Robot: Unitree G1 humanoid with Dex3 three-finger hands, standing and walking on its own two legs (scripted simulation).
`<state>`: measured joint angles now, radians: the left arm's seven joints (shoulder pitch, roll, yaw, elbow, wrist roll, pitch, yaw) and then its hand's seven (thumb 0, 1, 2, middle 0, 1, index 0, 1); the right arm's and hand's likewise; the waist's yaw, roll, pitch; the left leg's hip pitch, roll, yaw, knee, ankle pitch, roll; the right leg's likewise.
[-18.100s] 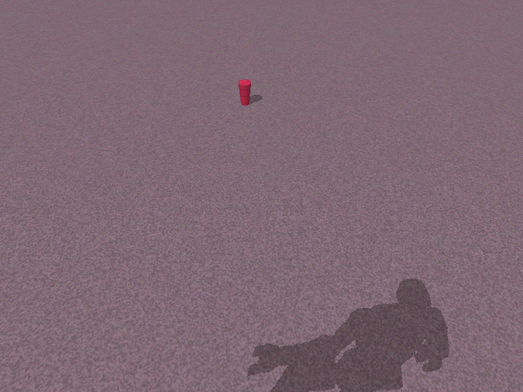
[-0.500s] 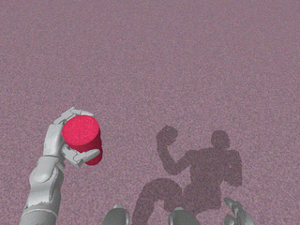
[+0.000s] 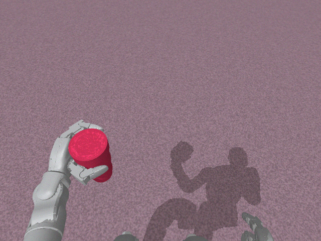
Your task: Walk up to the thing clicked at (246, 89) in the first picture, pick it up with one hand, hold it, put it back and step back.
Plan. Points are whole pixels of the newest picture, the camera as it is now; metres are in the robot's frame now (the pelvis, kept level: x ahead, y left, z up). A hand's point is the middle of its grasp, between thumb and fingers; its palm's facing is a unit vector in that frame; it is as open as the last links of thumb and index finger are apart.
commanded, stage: hold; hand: left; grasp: from the side
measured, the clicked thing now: (96, 160) +0.32 +0.16 +0.01
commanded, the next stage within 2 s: none
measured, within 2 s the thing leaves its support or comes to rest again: neither
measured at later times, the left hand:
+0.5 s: hand (90, 151) +0.32 +0.16 +0.06, palm faces -0.10 -0.99 +0.00, open 10.8 cm
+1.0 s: hand (89, 151) +0.32 +0.16 +0.06, palm faces -0.10 -1.00 +0.00, open 10.8 cm
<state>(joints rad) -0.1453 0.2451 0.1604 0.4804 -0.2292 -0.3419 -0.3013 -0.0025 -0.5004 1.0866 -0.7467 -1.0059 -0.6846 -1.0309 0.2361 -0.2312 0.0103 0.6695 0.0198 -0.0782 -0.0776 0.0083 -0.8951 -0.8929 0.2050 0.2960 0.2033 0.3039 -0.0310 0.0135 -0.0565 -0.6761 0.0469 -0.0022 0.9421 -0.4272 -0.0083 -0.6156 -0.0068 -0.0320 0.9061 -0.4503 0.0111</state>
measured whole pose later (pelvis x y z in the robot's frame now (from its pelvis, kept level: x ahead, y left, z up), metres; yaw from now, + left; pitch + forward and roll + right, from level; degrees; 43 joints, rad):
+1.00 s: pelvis -0.01 +0.00 +0.02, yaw +0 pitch +5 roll -1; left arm -0.16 0.24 0.14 0.52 -0.21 -0.34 -0.28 0.00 -0.48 1.07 -0.73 -1.02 -0.67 -1.04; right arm 0.24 -0.23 0.01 0.68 0.02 -0.07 -0.07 0.01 -0.89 -0.89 0.20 0.30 0.20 0.30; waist -0.03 0.01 -0.02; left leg -0.53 0.04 0.01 0.82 -0.37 -0.01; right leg -0.47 -0.01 -0.02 0.79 -0.39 0.01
